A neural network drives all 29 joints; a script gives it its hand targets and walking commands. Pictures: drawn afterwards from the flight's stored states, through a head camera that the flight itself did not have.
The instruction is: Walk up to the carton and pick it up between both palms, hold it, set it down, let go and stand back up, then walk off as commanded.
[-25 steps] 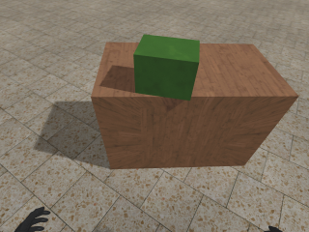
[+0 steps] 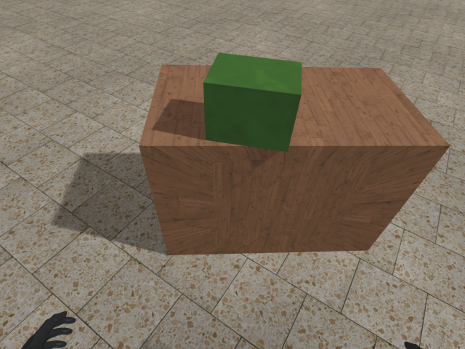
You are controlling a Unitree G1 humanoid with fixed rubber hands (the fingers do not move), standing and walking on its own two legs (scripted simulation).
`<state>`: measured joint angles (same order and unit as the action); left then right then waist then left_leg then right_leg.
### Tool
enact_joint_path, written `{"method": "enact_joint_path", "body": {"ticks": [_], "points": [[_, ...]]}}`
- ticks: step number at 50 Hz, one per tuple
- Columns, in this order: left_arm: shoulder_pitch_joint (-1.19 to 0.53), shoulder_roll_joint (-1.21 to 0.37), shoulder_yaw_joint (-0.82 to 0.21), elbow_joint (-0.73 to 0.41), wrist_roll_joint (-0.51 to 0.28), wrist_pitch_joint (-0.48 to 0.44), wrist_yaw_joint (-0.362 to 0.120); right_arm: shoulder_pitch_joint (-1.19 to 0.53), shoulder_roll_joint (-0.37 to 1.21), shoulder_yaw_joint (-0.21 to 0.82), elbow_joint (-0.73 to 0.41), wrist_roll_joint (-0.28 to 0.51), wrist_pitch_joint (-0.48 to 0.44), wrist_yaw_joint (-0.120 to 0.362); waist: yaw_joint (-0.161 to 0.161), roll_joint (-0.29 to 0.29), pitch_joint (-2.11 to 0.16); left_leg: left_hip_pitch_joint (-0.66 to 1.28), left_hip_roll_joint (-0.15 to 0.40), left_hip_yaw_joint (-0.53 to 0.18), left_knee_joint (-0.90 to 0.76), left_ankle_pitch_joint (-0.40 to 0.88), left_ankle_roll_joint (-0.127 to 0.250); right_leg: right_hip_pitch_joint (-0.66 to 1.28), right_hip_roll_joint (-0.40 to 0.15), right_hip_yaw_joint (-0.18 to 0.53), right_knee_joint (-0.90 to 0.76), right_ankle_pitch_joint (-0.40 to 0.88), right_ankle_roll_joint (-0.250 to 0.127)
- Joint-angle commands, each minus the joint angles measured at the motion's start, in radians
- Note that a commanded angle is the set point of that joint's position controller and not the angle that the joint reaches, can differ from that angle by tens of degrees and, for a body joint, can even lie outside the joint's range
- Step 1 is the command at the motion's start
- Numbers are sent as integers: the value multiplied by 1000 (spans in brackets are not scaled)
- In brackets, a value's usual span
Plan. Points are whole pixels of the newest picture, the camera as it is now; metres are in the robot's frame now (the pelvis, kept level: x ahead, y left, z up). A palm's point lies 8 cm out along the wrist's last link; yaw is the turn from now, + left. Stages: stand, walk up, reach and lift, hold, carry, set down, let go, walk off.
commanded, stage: walk up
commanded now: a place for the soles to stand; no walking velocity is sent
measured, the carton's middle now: (252, 101) +0.79 -0.07 +0.01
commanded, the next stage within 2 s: none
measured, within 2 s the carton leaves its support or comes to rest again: neither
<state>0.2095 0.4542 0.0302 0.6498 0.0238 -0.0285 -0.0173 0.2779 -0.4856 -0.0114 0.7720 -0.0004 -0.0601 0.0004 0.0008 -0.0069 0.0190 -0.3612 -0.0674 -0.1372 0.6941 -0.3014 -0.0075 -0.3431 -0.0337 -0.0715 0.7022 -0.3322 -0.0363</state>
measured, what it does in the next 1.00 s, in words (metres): stands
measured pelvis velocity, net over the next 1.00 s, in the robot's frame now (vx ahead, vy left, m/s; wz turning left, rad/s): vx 0.00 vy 0.00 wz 0.00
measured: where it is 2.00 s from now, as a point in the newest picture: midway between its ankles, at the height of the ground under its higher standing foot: outside the picture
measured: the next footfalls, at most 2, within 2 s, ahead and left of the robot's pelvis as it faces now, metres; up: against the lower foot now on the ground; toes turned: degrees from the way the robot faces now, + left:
none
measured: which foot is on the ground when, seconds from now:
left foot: down 0.00-1.00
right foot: down 0.00-1.00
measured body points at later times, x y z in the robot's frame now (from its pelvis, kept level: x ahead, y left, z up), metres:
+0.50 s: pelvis +0.00 +0.00 +0.00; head -0.01 +0.00 +0.45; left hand +0.15 +0.32 -0.06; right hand +0.10 -0.34 -0.08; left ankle +0.04 +0.13 -0.72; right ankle +0.03 -0.11 -0.72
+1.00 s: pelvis +0.00 +0.00 +0.00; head -0.01 +0.00 +0.45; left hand +0.14 +0.32 -0.06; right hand +0.10 -0.34 -0.08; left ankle +0.04 +0.13 -0.72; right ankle +0.03 -0.11 -0.72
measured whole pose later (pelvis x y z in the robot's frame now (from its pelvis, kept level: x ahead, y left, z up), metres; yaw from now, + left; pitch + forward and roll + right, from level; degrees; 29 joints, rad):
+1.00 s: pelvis +0.00 +0.00 +0.00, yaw +0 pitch -2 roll +0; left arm 0.22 0.45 0.03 0.66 0.02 -0.03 -0.02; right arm 0.28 -0.49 -0.01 0.77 0.00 -0.06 0.01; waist 0.00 -0.01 0.01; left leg -0.36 -0.07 -0.14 0.67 -0.28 -0.01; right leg -0.34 -0.04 -0.07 0.70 -0.33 -0.04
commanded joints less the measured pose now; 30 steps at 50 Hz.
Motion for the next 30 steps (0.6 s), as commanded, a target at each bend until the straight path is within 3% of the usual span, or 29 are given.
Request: {"method": "enact_joint_path", "body": {"ticks": [1,2,3,4,5,6,7,8,9,10,11,12,13,14,15,17,20,21,22,24,26,27,28,29,30], "points": [[-41,181,86,1,-13,-4,7,48,-174,-58,-44,-28,-7,-1,-1,81,-90,11,121,-160,-155,225,106,89,-109,52,-44,-15,-36],[-50,162,82,2,-21,4,7,20,-188,-63,-56,-35,-4,-5,23,101,-49,-48,163,-292,-205,178,145,61,-42,49,-17,-148,-12],[-49,149,77,2,-16,5,8,2,-210,-66,-60,-36,-3,-8,20,135,-31,-83,194,-384,-266,66,176,68,-7,72,-8,-225,-17],[-14,154,83,11,-16,2,6,-14,-203,-53,-65,-28,-1,-6,40,137,-31,-130,182,-366,-279,8,167,123,-6,90,-62,-216,-23],[2,163,82,22,-5,-7,6,-44,-176,-47,-75,-27,1,-5,40,125,-35,-175,160,-313,-269,-15,135,199,-38,99,-113,-187,-31],[7,166,81,26,-3,-17,6,-27,-143,-42,-63,-26,1,-2,39,53,-41,-193,133,-243,-247,-10,102,224,-77,127,-166,-163,-44],[24,197,86,36,1,-18,4,-46,-135,-43,-66,-22,3,-2,40,37,-81,-151,81,-139,-157,37,73,244,-128,172,-219,-162,-65],[32,213,90,38,1,-23,6,-36,-118,-43,-62,-19,1,-2,32,-16,-63,-164,47,-62,-68,56,53,232,-199,270,-285,-136,-98],[21,237,96,38,-4,-23,4,-2,-126,-43,-51,-23,4,0,22,-40,-80,-99,20,6,-5,59,45,214,-263,289,-292,-77,-150],[-24,245,96,35,-3,-25,6,15,-130,-49,-33,-22,5,0,4,-25,-81,-52,36,36,3,15,45,188,-287,272,-264,21,-165],[-23,237,95,25,-5,-22,6,47,-130,-49,-37,-24,3,2,-12,-8,-81,-29,43,28,-60,67,50,171,-252,212,-206,93,-133],[-28,214,91,29,-9,-18,8,62,-121,-45,-35,-22,-1,1,-14,4,-112,21,46,4,-74,153,67,152,-210,157,-164,88,-107],[-32,198,84,18,-11,-12,8,45,-153,-51,-36,-24,-4,-1,2,18,-81,4,74,-67,-88,214,82,118,-155,105,-124,51,-68],[-40,192,83,11,-10,-9,9,35,-163,-55,-41,-26,-2,0,-3,27,-74,-1,89,-123,-120,187,99,98,-113,81,-116,-27,-49],[-37,177,83,8,-13,-7,8,32,-183,-63,-45,-32,1,-1,15,72,-85,-44,119,-204,-166,144,119,115,-79,64,-78,-114,-33],[-18,162,81,17,-10,-6,8,-5,-178,-55,-56,-22,2,-6,27,94,-40,-143,143,-278,-231,4,134,151,-61,103,-119,-208,-34],[-19,204,84,36,1,-22,5,-18,-118,-37,-54,-24,3,1,20,23,-9,-185,70,-122,-168,-13,73,195,-160,199,-264,-230,-79],[-3,223,89,32,-5,-20,6,2,-134,-42,-52,-24,3,2,20,-7,-47,-118,48,-54,-95,38,63,182,-205,233,-278,-201,-103],[-6,225,92,39,-3,-23,7,20,-125,-42,-37,-24,5,4,16,-28,-71,-89,44,-19,-73,76,52,205,-216,243,-275,-160,-109],[-30,224,93,31,-4,-20,7,40,-134,-48,-42,-20,1,6,-1,-39,-82,-47,46,7,-64,95,58,179,-216,195,-228,-70,-110],[-26,208,91,17,-13,-15,7,44,-158,-50,-40,-27,-4,0,-3,47,-89,-9,67,-53,-90,209,75,138,-182,139,-143,23,-87],[-27,189,89,11,-9,-10,6,48,-165,-53,-38,-28,-4,-3,3,60,-106,6,98,-133,-127,185,100,121,-129,90,-95,-18,-58],[-24,168,83,9,-19,-5,6,34,-180,-56,-41,-26,-4,-1,12,123,-91,-36,131,-227,-202,136,119,108,-69,58,-39,-98,-40],[-26,163,85,13,-15,-2,7,14,-186,-50,-47,-25,-3,0,29,133,-49,-106,161,-309,-257,66,142,125,-32,53,-34,-186,-25],[-18,163,79,17,-14,-2,7,-25,-191,-48,-54,-28,2,-2,41,115,-4,-144,162,-343,-281,6,152,118,-12,80,-56,-200,-19]]}}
